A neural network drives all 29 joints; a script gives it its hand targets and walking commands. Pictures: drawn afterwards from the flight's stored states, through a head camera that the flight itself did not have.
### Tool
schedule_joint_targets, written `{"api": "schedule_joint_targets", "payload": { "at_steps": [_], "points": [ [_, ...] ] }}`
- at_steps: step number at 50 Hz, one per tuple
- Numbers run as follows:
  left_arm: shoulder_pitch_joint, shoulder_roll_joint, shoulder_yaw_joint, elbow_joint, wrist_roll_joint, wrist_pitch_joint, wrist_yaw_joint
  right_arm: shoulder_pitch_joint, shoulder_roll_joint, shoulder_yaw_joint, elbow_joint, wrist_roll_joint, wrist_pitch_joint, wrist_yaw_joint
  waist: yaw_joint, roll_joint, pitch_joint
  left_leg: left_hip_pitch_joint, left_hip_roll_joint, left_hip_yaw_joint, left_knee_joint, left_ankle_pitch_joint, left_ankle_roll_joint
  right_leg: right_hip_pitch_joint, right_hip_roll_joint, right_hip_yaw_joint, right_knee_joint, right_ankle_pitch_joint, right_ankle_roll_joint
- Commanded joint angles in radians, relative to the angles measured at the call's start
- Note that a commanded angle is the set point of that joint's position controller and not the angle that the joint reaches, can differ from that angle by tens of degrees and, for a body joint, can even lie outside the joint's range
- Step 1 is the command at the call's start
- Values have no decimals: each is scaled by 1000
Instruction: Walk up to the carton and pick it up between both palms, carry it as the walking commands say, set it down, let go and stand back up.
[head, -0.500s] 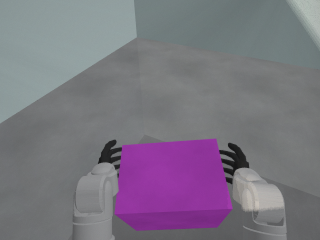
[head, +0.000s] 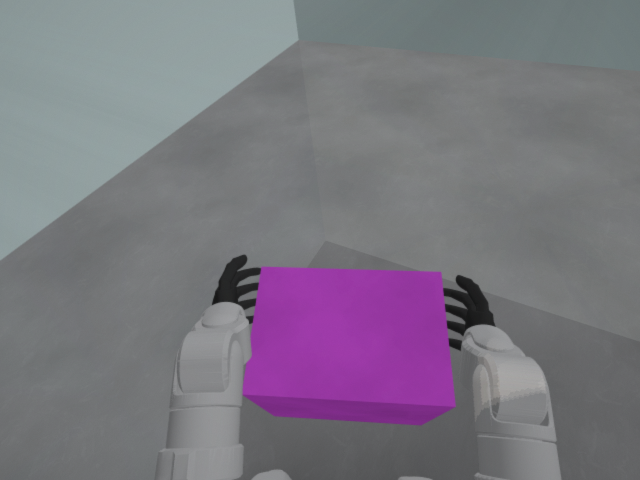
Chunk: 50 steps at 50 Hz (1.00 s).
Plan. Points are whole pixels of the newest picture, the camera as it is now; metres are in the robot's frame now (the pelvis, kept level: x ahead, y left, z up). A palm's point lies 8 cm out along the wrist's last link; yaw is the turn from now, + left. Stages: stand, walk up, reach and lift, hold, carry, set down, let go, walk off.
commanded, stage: carry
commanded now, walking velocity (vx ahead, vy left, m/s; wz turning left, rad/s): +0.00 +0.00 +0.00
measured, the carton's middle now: (347, 352) +0.28 -0.01 -0.01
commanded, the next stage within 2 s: hold in 1.16 s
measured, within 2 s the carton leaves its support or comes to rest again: neither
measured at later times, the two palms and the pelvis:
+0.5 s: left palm (192, 314) +0.29 +0.18 +0.09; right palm (442, 312) +0.28 -0.12 +0.08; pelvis +0.01 +0.03 +0.03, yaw +0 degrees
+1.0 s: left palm (187, 320) +0.28 +0.18 +0.09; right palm (443, 324) +0.27 -0.12 +0.08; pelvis +0.00 +0.03 +0.03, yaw -1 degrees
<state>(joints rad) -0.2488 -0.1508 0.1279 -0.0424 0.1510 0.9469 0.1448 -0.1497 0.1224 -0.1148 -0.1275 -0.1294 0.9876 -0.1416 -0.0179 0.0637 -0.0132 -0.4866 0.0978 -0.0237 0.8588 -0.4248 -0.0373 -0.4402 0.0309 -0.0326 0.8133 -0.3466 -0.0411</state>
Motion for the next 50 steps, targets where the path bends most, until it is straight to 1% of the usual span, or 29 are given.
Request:
{"api": "schedule_joint_targets", "payload": {
  "at_steps": [1,3,4,5,7,9,10,11,12,14,20,21,22,24,26,27,28,29,32,34,35,36,37,38,39,44,46,47,50],
  "points": [
    [-378,-935,-596,-314,-380,-18,-208,-676,883,722,-462,414,-51,199,38,-302,-305,12,-49,-7,134,-21,23,85,-316,463,-566,-309,-33],
    [-338,-977,-686,-421,-415,36,-201,-610,928,783,-516,425,4,180,29,-286,-384,50,-54,17,4,14,47,193,-273,359,-487,28,-29],
    [-281,-813,-540,-126,-281,19,-211,-533,770,621,-197,288,-11,191,27,-317,-415,77,-55,30,-111,1,56,276,-244,301,-407,293,-36],
    [-345,-933,-654,-378,-373,-5,-213,-640,873,745,-480,385,-35,195,26,-327,-447,137,-68,35,-206,15,55,301,-229,277,-363,447,-41],
    [-286,-845,-581,-194,-314,-22,-218,-550,796,615,-261,294,-67,199,16,-195,-535,316,-46,5,-352,217,74,282,-209,209,-327,580,7],
    [-363,-888,-644,-320,-356,-53,-222,-547,848,622,-296,328,-105,215,24,39,-500,377,34,-61,-302,516,65,213,-131,121,-297,392,8],
    [-351,-851,-614,-272,-336,-54,-218,-525,804,586,-242,303,-107,212,23,71,-480,376,58,-60,-311,579,64,186,-109,105,-285,294,4],
    [-378,-847,-634,-339,-361,-53,-210,-526,798,581,-299,312,-111,203,22,57,-487,364,57,-47,-287,646,65,205,-109,91,-275,323,-1],
    [-264,-762,-530,-56,-260,-54,-222,-428,723,499,-24,219,-108,213,19,-6,-478,340,53,-39,-296,564,65,209,-112,94,-300,305,-2],
    [-323,-786,-561,-74,-279,-82,-237,-453,751,494,-10,220,-139,231,17,10,-451,319,39,-30,-313,467,59,208,-122,103,-314,316,-3],
    [-333,-903,-637,-191,-349,-55,-227,-577,829,610,-239,320,-121,222,17,-31,-435,294,36,-36,-346,408,76,210,-124,95,-307,296,-1],
    [-299,-816,-556,-5,-268,-56,-230,-508,756,516,-19,239,-121,230,18,-21,-427,273,46,-53,-368,378,85,222,-118,84,-300,250,-2],
    [-365,-882,-630,-159,-331,-62,-236,-560,815,582,-168,287,-124,232,19,-35,-402,250,41,-43,-365,355,81,211,-122,93,-321,245,-2],
    [-339,-857,-576,-38,-283,-65,-242,-588,788,544,-75,259,-134,241,20,-24,-388,241,42,-57,-389,311,82,200,-112,84,-316,208,2],
    [-403,-901,-619,-159,-331,-77,-239,-634,837,588,-173,305,-135,244,22,-46,-384,243,33,-43,-393,284,79,188,-125,88,-317,199,3],
    [-399,-883,-614,-170,-335,-69,-228,-571,835,553,-130,298,-126,234,19,19,-382,252,43,-46,-404,288,82,181,-118,91,-310,212,2],
    [-427,-910,-636,-228,-368,-63,-221,-612,871,581,-200,328,-119,229,23,-38,-395,239,43,-47,-394,261,91,204,-125,86,-326,210,-2],
    [-328,-843,-555,-40,-293,-58,-229,-572,782,528,-85,267,-125,228,22,-35,-424,252,33,-35,-383,251,89,216,-128,90,-331,218,1],
    [-362,-867,-585,-154,-339,-61,-223,-603,807,568,-203,304,-126,215,17,-95,-385,233,24,-30,-391,183,84,189,-142,115,-369,162,-9],
    [-353,-840,-541,-56,-294,-67,-225,-588,787,536,-102,264,-128,221,22,-69,-363,209,26,-40,-414,151,89,185,-137,105,-355,141,-8],
    [-383,-871,-587,-184,-337,-66,-212,-601,820,563,-197,312,-123,219,24,-19,-359,224,32,-41,-435,107,85,154,-132,99,-353,97,-11],
    [-366,-833,-549,-103,-305,-72,-217,-561,805,536,-86,280,-126,224,25,-60,-378,220,30,-44,-419,119,90,171,-136,113,-367,108,-14],
    [-356,-845,-562,-67,-293,-76,-223,-530,809,524,-40,258,-132,233,27,-1,-382,244,46,-63,-447,154,93,173,-115,80,-326,136,-5],
    [-417,-882,-596,-191,-345,-84,-217,-606,833,555,-179,306,-140,227,29,-34,-377,202,46,-62,-447,105,92,179,-116,87,-334,127,-4],
    [-329,-842,-532,-74,-296,-74,-213,-595,791,537,-127,289,-136,221,29,-43,-373,220,40,-44,-437,133,89,181,-127,98,-348,152,-9],
    [-370,-873,-582,-189,-350,-75,-210,-610,833,578,-223,323,-138,210,22,-94,-445,265,18,-23,-379,241,94,209,-151,126,-365,225,-19],
    [-347,-856,-574,-135,-327,-82,-214,-573,798,549,-167,286,-144,213,22,-67,-446,278,26,-23,-382,293,93,199,-136,113,-339,266,-14],
    [-356,-873,-609,-277,-377,-74,-200,-562,812,573,-291,333,-132,202,21,-27,-450,287,28,-20,-384,270,89,189,-138,113,-340,236,-15],
    [-288,-815,-543,-131,-315,-49,-197,-522,754,527,-182,284,-112,195,24,-59,-440,260,27,-21,-383,268,97,206,-141,116,-339,246,-17]
  ]
}}
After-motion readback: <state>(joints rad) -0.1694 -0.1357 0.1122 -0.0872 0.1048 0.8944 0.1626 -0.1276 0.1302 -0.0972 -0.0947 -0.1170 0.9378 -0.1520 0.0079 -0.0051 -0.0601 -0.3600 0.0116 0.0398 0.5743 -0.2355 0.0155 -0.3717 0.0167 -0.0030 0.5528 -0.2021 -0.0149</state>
